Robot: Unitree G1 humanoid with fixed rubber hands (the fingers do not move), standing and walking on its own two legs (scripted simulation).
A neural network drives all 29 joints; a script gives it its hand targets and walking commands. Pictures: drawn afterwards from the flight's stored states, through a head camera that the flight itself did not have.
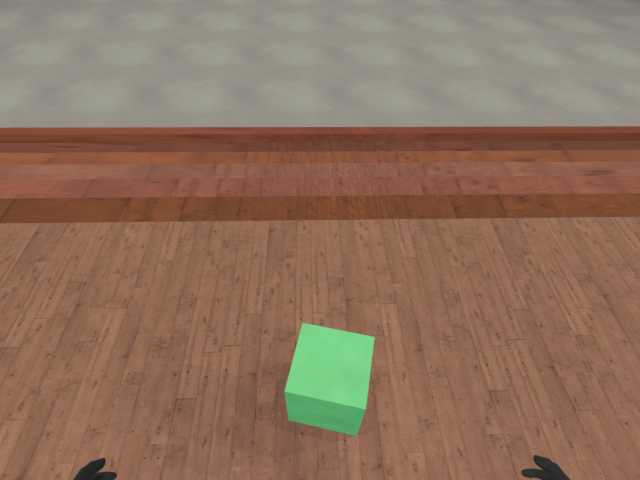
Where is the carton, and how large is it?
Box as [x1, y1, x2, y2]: [284, 323, 374, 435]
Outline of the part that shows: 302,323 284,391 288,419 356,435 365,410 374,337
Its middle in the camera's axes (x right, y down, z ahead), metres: +0.03 +0.42 +1.13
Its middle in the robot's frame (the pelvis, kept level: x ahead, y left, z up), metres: +0.47 -0.04 -0.66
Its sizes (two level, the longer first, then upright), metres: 0.210 0.200 0.250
